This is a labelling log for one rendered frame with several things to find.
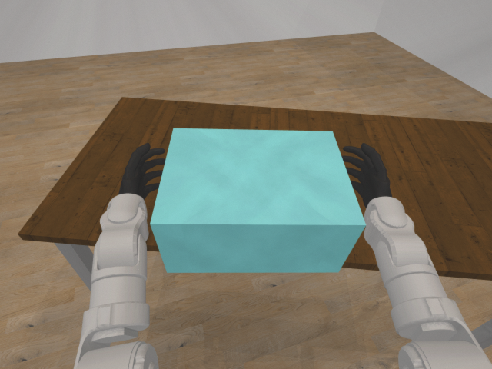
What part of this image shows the left robot forearm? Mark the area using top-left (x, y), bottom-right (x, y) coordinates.
top-left (74, 194), bottom-right (150, 369)

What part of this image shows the carton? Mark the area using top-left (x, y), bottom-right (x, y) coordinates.
top-left (150, 128), bottom-right (366, 273)

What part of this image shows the robot left upper arm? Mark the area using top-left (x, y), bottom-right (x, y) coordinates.
top-left (76, 341), bottom-right (159, 369)

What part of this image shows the right robot hand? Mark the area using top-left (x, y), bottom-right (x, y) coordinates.
top-left (341, 143), bottom-right (392, 208)

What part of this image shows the right robot forearm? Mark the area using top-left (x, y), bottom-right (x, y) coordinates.
top-left (364, 197), bottom-right (492, 367)

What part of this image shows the left robot hand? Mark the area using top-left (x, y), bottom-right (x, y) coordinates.
top-left (118, 143), bottom-right (165, 200)

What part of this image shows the table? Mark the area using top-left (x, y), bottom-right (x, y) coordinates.
top-left (18, 97), bottom-right (492, 349)

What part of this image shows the robot right upper arm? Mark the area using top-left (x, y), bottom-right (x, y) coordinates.
top-left (398, 341), bottom-right (492, 369)

